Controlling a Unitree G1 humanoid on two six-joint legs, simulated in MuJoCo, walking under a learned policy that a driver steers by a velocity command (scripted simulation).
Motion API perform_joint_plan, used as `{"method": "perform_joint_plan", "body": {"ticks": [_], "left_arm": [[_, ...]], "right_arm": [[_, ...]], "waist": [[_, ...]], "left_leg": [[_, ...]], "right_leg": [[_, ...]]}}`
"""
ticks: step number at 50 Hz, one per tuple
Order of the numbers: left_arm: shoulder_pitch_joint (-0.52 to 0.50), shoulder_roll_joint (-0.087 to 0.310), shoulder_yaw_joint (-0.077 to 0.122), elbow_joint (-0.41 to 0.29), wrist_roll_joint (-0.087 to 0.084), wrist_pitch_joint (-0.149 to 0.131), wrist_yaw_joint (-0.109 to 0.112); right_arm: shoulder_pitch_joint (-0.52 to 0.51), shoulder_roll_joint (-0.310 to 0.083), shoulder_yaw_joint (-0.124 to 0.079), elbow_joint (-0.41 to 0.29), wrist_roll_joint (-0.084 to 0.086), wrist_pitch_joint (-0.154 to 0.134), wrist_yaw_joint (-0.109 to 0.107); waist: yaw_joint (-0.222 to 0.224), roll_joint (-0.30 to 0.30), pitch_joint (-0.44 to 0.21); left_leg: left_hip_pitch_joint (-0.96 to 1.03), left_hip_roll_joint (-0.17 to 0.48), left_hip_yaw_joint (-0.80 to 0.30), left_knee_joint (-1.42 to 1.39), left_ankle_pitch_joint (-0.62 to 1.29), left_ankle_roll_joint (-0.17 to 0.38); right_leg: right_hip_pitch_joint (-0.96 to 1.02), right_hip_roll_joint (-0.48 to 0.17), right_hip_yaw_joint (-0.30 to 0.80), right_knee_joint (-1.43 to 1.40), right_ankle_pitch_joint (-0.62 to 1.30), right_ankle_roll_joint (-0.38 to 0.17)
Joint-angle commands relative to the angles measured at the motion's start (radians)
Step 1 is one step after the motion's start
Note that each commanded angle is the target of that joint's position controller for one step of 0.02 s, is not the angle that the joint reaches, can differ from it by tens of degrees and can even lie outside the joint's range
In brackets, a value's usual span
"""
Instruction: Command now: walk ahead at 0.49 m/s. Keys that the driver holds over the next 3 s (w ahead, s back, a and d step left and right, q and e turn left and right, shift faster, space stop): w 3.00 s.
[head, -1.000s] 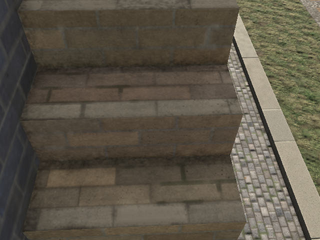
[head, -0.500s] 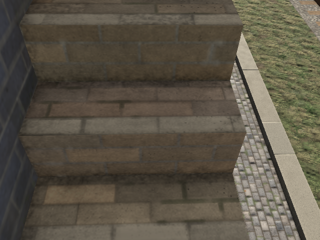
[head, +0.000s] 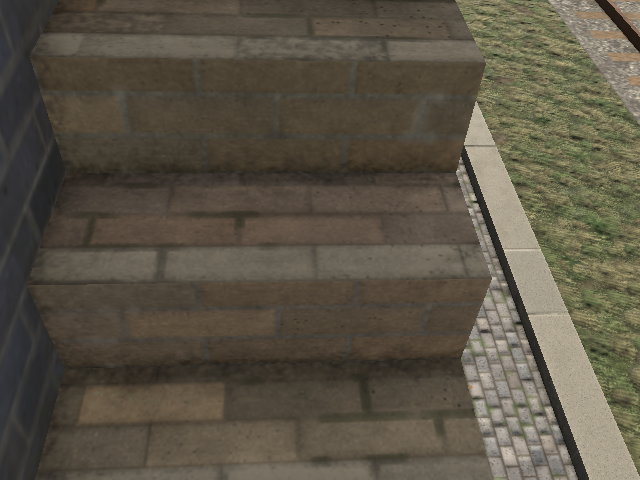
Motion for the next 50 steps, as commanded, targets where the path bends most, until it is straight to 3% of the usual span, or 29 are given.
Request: {"method": "perform_joint_plan", "body": {"ticks": [1, 10, 26, 29, 50], "left_arm": [[-0.043, 0.078, 0.018, -0.07, -0.005, -0.012, 0.007], [-0.049, 0.077, 0.019, -0.067, -0.009, -0.01, 0.015], [-0.018, 0.085, 0.025, -0.049, -0.012, -0.021, 0.008], [-0.024, 0.078, 0.022, -0.052, -0.006, -0.013, 0.011], [-0.023, 0.08, 0.021, -0.046, -0.007, -0.011, 0.01]], "right_arm": [[0.027, -0.146, -0.029, -0.028, 0.002, -0.01, -0.007], [0.006, -0.12, -0.026, -0.035, 0.002, -0.012, -0.008], [0.014, -0.122, -0.03, -0.036, 0.002, -0.013, -0.01], [0.011, -0.12, -0.028, -0.03, 0.004, -0.014, -0.008], [0.007, -0.126, -0.028, -0.023, 0.004, -0.015, -0.007]], "waist": [[0.003, 0.037, 0.002], [0.001, 0.033, 0.038], [0.004, 0.02, 0.026], [0.005, 0.032, 0.023], [0.007, 0.025, 0.018]], "left_leg": [[-0.049, 0.094, -0.038, 0.01, 0.433, 0.05], [-0.069, 0.085, -0.043, -0.011, 0.31, 0.062], [-0.053, 0.085, -0.039, -0.012, 0.315, 0.06], [-0.055, 0.089, -0.04, -0.009, 0.345, 0.057], [-0.057, 0.092, -0.041, -0.009, 0.339, 0.052]], "right_leg": [[0.039, -0.068, 0.014, 0.03, 0.345, -0.073], [0.018, -0.066, 0.015, 0.005, 0.236, -0.069], [0.026, -0.067, 0.014, -0.004, 0.262, -0.075], [0.034, -0.071, 0.017, -0.002, 0.288, -0.075], [0.046, -0.074, 0.013, -0.006, 0.301, -0.077]]}}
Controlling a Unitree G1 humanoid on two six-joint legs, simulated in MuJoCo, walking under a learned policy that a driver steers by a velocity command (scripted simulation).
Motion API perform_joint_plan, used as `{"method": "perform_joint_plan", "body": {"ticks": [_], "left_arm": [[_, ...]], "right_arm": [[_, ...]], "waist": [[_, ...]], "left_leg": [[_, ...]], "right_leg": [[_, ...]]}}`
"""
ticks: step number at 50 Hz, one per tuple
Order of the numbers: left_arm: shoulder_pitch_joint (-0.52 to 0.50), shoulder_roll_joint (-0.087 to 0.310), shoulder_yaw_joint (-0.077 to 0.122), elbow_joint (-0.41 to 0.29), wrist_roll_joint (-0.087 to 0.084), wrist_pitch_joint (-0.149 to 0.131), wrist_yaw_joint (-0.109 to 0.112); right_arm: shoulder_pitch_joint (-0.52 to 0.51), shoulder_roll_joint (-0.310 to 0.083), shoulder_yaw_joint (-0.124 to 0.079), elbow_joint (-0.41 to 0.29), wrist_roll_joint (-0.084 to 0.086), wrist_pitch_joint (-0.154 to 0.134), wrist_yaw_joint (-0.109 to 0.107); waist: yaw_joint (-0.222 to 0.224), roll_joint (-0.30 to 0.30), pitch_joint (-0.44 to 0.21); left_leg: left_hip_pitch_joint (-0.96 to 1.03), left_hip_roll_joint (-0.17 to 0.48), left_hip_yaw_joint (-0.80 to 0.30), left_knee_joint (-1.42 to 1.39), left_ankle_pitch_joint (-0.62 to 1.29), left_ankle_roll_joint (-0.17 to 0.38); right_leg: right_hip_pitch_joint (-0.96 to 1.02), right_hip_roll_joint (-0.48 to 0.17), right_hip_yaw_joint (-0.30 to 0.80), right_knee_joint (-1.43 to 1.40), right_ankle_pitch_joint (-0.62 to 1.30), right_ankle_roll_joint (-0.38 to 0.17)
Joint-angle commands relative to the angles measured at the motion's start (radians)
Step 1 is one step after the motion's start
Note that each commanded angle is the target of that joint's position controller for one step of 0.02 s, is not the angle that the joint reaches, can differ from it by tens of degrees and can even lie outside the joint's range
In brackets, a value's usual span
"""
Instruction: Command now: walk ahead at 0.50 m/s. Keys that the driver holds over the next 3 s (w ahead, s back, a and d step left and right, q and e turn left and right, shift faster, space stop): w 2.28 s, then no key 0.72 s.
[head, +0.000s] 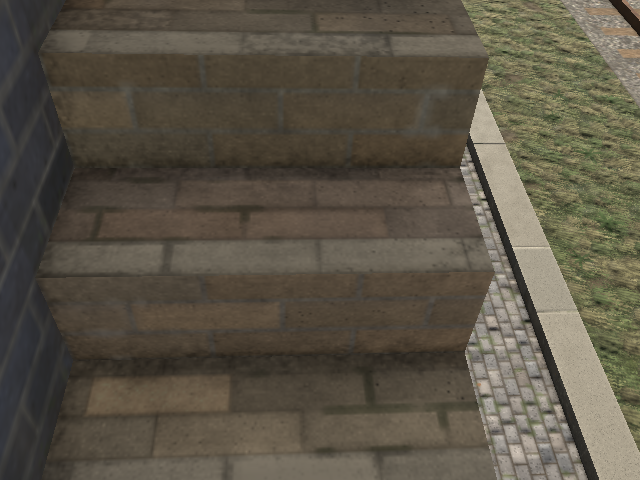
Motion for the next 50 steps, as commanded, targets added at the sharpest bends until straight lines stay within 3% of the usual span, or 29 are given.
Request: {"method": "perform_joint_plan", "body": {"ticks": [1, 8, 11, 13, 16, 48, 50], "left_arm": [[-0.045, 0.081, 0.018, -0.066, -0.001, -0.013, 0.002], [-0.039, 0.085, 0.022, -0.061, -0.006, -0.022, -0.002], [-0.046, 0.078, 0.018, -0.065, 0.0, -0.014, 0.003], [-0.034, 0.089, 0.023, -0.06, -0.005, -0.021, -0.001], [-0.043, 0.079, 0.018, -0.064, 0.0, -0.014, 0.003], [-0.025, 0.092, 0.023, -0.051, -0.006, -0.017, 0.0], [-0.044, 0.08, 0.019, -0.056, -0.002, -0.013, 0.003]], "right_arm": [[0.021, -0.134, -0.025, -0.031, 0.001, -0.009, -0.003], [0.025, -0.134, -0.028, -0.038, -0.001, -0.007, -0.005], [0.022, -0.131, -0.026, -0.032, 0.002, -0.009, -0.003], [0.027, -0.135, -0.029, -0.036, 0.001, -0.008, -0.004], [0.024, -0.132, -0.027, -0.032, 0.002, -0.009, -0.003], [0.027, -0.137, -0.029, -0.03, 0.0, -0.01, -0.001], [0.017, -0.133, -0.027, -0.028, 0.001, -0.01, 0.0]], "waist": [[0.0, 0.016, 0.004], [-0.001, 0.012, 0.009], [0.0, 0.024, 0.008], [0.001, 0.013, 0.007], [0.0, 0.023, 0.007], [0.002, 0.008, 0.003], [0.001, 0.021, 0.009]], "left_leg": [[-0.057, 0.089, -0.038, -0.001, 0.318, 0.058], [-0.056, 0.086, -0.037, -0.005, 0.3, 0.06], [-0.059, 0.089, -0.039, -0.002, 0.322, 0.058], [-0.054, 0.087, -0.038, -0.004, 0.307, 0.06], [-0.058, 0.089, -0.04, -0.002, 0.324, 0.058], [-0.055, 0.086, -0.043, -0.006, 0.309, 0.059], [-0.062, 0.089, -0.046, -0.005, 0.321, 0.058]], "right_leg": [[0.036, -0.071, 0.024, 0.023, 0.268, -0.075], [0.027, -0.068, 0.021, 0.018, 0.247, -0.076], [0.034, -0.072, 0.023, 0.02, 0.264, -0.075], [0.03, -0.068, 0.019, 0.018, 0.252, -0.075], [0.034, -0.072, 0.022, 0.02, 0.264, -0.074], [0.04, -0.072, 0.011, 0.013, 0.25, -0.071], [0.039, -0.077, 0.015, 0.013, 0.26, -0.073]]}}
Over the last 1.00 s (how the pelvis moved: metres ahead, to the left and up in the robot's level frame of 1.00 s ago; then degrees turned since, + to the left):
-0.01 0.00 0.00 0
